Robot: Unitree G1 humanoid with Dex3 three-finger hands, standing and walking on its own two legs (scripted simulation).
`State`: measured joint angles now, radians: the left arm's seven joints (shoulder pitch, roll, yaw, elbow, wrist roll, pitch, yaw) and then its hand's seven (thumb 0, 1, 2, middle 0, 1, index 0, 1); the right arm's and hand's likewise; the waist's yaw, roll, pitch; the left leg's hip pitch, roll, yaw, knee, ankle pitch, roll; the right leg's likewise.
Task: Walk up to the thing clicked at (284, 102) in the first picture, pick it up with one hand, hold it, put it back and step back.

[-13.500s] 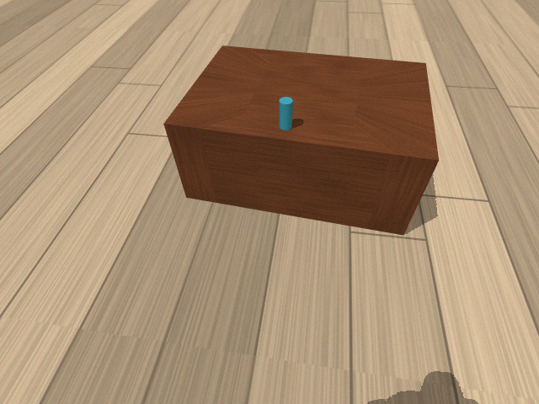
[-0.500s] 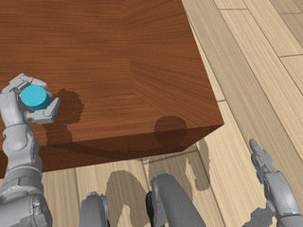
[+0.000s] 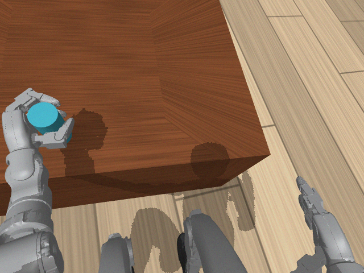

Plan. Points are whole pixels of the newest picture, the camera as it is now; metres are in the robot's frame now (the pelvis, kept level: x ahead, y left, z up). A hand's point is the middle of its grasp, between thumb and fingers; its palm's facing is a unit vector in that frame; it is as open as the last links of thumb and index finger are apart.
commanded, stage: lift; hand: left
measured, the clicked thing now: (52, 126) +0.47 +0.20 -0.04
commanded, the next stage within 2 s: hold in 1.32 s
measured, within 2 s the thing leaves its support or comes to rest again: neither
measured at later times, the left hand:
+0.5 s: hand (44, 124) +0.43 +0.19 +0.05, palm faces +0.14 -0.99 -0.04, open 7.4 cm
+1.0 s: hand (40, 127) +0.39 +0.17 +0.11, palm faces +0.13 -0.99 -0.02, open 7.4 cm
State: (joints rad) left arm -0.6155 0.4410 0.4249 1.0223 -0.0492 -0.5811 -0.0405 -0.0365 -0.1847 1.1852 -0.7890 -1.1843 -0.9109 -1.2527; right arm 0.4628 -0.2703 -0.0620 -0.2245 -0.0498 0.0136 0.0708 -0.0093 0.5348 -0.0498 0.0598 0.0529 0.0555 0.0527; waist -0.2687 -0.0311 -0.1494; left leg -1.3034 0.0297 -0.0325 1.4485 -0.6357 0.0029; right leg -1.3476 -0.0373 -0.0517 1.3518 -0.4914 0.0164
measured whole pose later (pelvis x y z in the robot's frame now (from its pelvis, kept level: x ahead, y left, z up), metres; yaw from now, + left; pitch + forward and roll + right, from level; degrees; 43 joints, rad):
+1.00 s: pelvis +0.03 +0.00 +0.08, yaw +1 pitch +15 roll -1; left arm -0.19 0.20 0.18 0.46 -0.12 -0.37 0.00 -0.04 -0.18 1.20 -0.78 -1.20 -0.90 -1.27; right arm 0.48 -0.22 -0.07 -0.03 -0.01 0.07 -0.01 -0.01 0.56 -0.04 0.06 0.05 0.05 0.05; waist -0.07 -0.02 -0.11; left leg -0.80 0.02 0.01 1.08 -0.55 0.00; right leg -0.87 -0.04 -0.02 1.04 -0.44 0.02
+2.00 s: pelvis +0.04 +0.00 +0.10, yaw +1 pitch +10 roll +0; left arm -0.03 0.17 0.12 0.23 -0.15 -0.23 0.02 -0.04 -0.18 1.20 -0.79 -1.19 -0.91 -1.25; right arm 0.44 -0.21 -0.06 0.11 0.01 0.06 -0.03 -0.01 0.54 -0.05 0.05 0.05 0.05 0.05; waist -0.03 -0.01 -0.09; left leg -0.60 0.01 0.02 0.93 -0.50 0.00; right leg -0.68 -0.04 -0.02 0.91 -0.40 0.02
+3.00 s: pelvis +0.04 +0.00 +0.11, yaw +0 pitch +10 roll +0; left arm -0.04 0.16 0.13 0.28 -0.15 -0.24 0.02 -0.04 -0.18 1.20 -0.79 -1.18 -0.91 -1.25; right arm 0.40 -0.20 -0.08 0.20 0.01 0.04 -0.03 -0.01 0.54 -0.05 0.05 0.05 0.05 0.05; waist -0.03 -0.01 -0.07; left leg -0.57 0.01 0.02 0.89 -0.49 0.00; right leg -0.66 -0.04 -0.01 0.87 -0.39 0.02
